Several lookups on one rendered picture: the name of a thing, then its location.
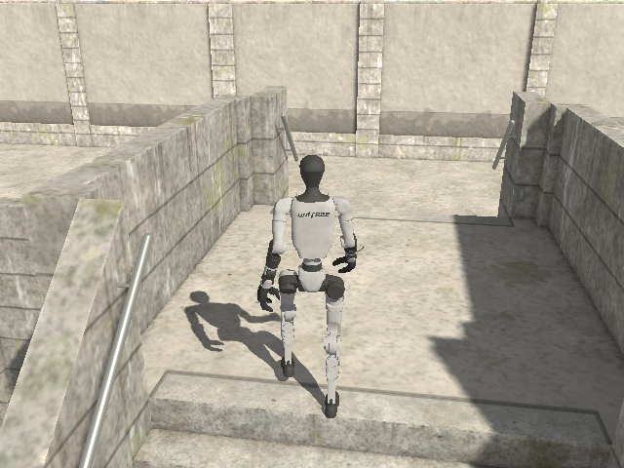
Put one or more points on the robot left upper arm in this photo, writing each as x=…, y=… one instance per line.
x=279, y=224

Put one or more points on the robot right thigh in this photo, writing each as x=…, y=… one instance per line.
x=334, y=291

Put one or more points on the robot right upper arm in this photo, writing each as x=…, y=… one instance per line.
x=343, y=207

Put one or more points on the robot right forearm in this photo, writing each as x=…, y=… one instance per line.
x=351, y=253

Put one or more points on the robot left foot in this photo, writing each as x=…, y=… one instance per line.
x=288, y=370

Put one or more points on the robot left forearm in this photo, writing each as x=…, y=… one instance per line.
x=270, y=269

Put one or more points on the left robot hand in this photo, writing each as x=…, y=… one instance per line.
x=262, y=297

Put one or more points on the right robot hand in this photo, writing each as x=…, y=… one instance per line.
x=348, y=268

